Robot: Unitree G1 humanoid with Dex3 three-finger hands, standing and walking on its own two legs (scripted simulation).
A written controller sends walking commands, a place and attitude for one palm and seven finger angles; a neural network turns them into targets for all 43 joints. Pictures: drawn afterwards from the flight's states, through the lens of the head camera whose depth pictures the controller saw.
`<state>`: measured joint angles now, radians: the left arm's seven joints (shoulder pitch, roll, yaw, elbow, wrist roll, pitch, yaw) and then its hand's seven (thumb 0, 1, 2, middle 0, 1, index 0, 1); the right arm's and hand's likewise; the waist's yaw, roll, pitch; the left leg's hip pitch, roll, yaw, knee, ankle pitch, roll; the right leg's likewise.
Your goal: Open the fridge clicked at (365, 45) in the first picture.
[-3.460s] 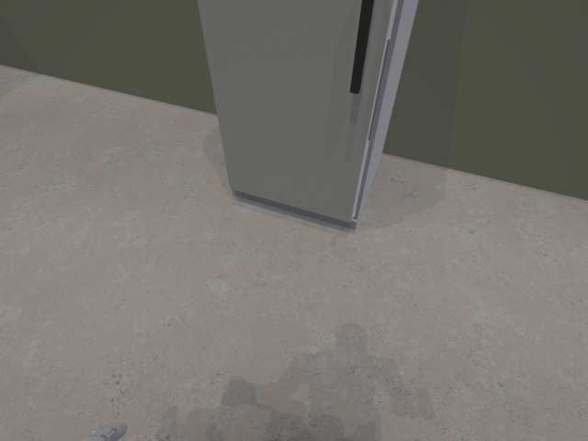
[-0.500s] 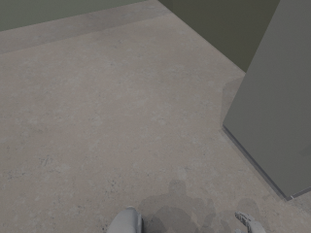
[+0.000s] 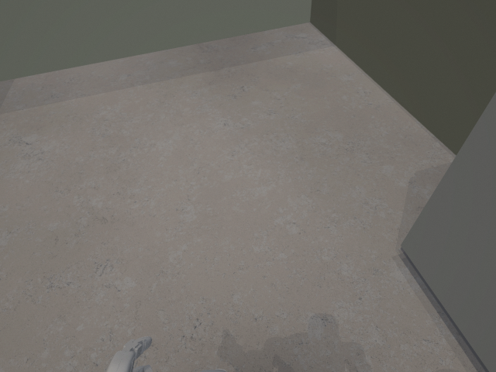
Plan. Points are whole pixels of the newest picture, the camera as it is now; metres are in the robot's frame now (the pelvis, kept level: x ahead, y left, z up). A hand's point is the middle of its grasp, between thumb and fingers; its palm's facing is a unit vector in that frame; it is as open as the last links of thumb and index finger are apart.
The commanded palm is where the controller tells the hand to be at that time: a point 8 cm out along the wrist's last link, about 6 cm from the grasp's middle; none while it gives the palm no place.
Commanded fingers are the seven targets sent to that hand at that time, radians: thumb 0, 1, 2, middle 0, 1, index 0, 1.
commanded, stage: walk to a spot facing it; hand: right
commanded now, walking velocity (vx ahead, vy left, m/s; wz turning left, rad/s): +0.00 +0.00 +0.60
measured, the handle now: out of the picture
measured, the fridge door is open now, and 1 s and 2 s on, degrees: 0 0 0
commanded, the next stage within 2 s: turn to face it in 1.34 s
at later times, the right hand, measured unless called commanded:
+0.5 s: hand (344, 354) +0.19 -0.15 -0.15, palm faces -0.34 +0.92 -0.22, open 7.4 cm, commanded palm none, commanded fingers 0.00 -0.90 -0.90 0.20 0.30 0.20 0.30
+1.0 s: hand (337, 342) +0.21 -0.14 -0.16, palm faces -0.52 +0.83 -0.18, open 7.4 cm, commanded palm none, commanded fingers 0.00 -0.90 -0.90 0.20 0.30 0.20 0.30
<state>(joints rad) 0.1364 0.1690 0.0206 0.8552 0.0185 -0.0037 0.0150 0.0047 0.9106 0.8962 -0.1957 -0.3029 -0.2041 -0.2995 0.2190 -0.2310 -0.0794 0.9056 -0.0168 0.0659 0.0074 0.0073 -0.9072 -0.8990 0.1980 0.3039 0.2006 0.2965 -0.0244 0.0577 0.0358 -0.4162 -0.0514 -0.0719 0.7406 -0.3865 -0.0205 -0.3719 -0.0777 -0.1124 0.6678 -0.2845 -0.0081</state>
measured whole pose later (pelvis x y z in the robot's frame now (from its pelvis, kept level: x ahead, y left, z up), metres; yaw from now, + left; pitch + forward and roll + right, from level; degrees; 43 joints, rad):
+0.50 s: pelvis +0.02 +0.00 +0.01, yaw +20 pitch +1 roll +1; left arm 0.30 0.20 0.07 0.99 0.03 0.02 0.01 0.01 0.91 0.90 -0.20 -0.30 -0.21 -0.30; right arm 0.14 -0.21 -0.09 0.90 -0.02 0.07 0.02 0.01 -0.91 -0.90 0.19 0.30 0.19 0.30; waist 0.05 -0.01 0.08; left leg -0.34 0.05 0.11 0.69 -0.35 -0.03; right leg -0.23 -0.22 -0.44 0.62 -0.35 0.00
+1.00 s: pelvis +0.05 -0.02 +0.01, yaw +37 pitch +0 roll +1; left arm 0.19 0.21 0.03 0.87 0.02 0.00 0.01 0.01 0.91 0.90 -0.20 -0.30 -0.20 -0.30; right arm 0.25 -0.24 -0.08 0.92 -0.02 0.06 0.02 0.01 -0.91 -0.90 0.20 0.30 0.20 0.30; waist -0.02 0.05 0.02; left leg -0.35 -0.07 -0.11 0.69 -0.40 0.00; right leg -0.27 -0.05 -0.10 0.58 -0.31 0.00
